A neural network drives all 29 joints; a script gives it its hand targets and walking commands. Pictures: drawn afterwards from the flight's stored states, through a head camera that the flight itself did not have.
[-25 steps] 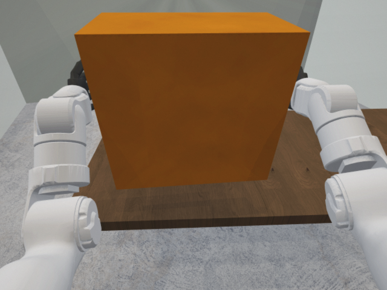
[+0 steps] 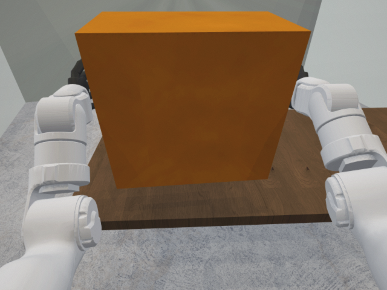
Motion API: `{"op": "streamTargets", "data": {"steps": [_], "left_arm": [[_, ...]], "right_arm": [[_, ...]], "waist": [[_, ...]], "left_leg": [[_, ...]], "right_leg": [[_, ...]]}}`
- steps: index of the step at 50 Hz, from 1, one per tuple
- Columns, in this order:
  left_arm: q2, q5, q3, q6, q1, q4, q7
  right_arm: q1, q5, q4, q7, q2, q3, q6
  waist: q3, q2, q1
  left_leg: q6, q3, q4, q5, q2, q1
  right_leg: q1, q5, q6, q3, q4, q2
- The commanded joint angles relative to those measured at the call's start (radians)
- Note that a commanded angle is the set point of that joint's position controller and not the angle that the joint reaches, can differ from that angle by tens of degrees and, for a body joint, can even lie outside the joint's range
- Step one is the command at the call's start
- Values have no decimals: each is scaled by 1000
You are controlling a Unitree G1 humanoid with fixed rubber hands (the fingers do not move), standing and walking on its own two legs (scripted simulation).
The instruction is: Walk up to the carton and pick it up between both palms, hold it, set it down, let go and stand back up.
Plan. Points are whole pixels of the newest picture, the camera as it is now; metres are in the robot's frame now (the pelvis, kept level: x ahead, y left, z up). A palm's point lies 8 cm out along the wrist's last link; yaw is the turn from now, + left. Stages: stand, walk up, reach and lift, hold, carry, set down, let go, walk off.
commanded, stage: hold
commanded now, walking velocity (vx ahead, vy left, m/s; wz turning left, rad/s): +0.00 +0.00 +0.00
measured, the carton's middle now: (191, 101) +0.38 +0.01 +0.27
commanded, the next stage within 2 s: none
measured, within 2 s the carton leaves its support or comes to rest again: neither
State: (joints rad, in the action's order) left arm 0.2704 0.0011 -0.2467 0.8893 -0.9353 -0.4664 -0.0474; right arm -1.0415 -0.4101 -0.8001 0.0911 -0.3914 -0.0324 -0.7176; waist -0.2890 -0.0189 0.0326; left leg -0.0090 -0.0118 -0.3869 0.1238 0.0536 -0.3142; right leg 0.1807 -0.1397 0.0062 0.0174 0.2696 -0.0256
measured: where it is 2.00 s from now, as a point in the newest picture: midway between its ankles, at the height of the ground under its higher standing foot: outside the picture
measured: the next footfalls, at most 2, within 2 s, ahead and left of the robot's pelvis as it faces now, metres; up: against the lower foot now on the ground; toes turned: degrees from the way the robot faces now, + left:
none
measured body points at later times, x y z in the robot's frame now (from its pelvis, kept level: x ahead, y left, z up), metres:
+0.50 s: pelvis +0.00 +0.00 +0.00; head -0.09 +0.01 +0.44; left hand +0.38 +0.21 +0.30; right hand +0.39 -0.20 +0.30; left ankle +0.05 +0.12 -0.75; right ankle +0.00 -0.13 -0.75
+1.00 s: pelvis +0.00 +0.00 +0.00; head -0.09 +0.02 +0.44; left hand +0.38 +0.20 +0.28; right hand +0.37 -0.21 +0.29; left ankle +0.05 +0.12 -0.75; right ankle +0.00 -0.13 -0.75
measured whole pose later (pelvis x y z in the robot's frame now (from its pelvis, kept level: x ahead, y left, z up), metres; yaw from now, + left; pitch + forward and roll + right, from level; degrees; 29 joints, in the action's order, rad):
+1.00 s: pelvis +0.00 +0.00 +0.00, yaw -1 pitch +3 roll -2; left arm 0.26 -0.03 -0.21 0.88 -0.89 -0.45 -0.07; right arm -0.99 -0.44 -0.73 0.11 -0.42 -0.06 -0.75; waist -0.29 -0.01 0.04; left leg 0.00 -0.03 -0.39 0.13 0.06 -0.31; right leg 0.19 -0.14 0.01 0.00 0.27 -0.03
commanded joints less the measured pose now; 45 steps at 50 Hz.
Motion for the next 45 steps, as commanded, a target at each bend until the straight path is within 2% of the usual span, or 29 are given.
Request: {"op": "streamTargets", "data": {"steps": [1, 10, 30, 31, 32, 33, 39, 42, 45], "left_arm": [[-544, -238, 309, -106, -966, 328, 183], [-540, -236, 305, -102, -952, 322, 184], [-541, -232, 308, -100, -947, 327, 187], [-555, -231, 346, -77, -815, 162, 201], [-549, -247, 341, -93, -843, 224, 212], [-546, -245, 347, -93, -856, 217, 214], [-610, -306, 386, -119, -979, 380, 173], [-607, -292, 379, -116, -973, 397, 156], [-594, -266, 363, -107, -948, 379, 150]], "right_arm": [[-1052, -188, 447, -151, 600, -112, 83], [-1051, -187, 458, -149, 603, -116, 81], [-1039, -189, 452, -148, 595, -113, 78], [-1009, -161, 474, -131, 554, -126, 68], [-1023, -179, 497, -123, 601, -129, 69], [-1028, -178, 508, -119, 591, -125, 66], [-1037, -239, 576, -133, 639, -142, 71], [-1036, -251, 584, -140, 641, -156, 71], [-1034, -249, 570, -144, 639, -163, 68]], "waist": [[-438, -31, 10], [-429, -17, 8], [-416, -29, 13], [-327, 27, 71], [-357, 29, 46], [-365, 14, 55], [-475, -73, 22], [-475, -73, 6], [-452, -48, -7]], "left_leg": [[-13, 48, 20, -178, -62, 302], [-9, 47, 21, -173, -63, 299], [-15, 49, 22, -180, -63, 301], [19, 35, 34, -135, -57, 303], [22, 47, 41, -142, -60, 285], [19, 44, 38, -145, -61, 293], [-18, 56, 4, -260, -60, 330], [-17, 58, -3, -274, -61, 338], [-4, 57, 6, -237, -63, 320]], "right_leg": [[-53, 217, 9, -51, -26, -49], [-56, 221, 12, -50, -27, -49], [-56, 228, 12, -51, -27, -48], [-59, 224, -6, -97, -61, -30], [-95, 233, -4, -83, -47, -32], [-91, 243, -7, -90, -47, -30], [-65, 267, -4, -73, -18, -53], [-55, 269, 0, -66, -14, -60], [-53, 246, 5, -67, -16, -59]]}}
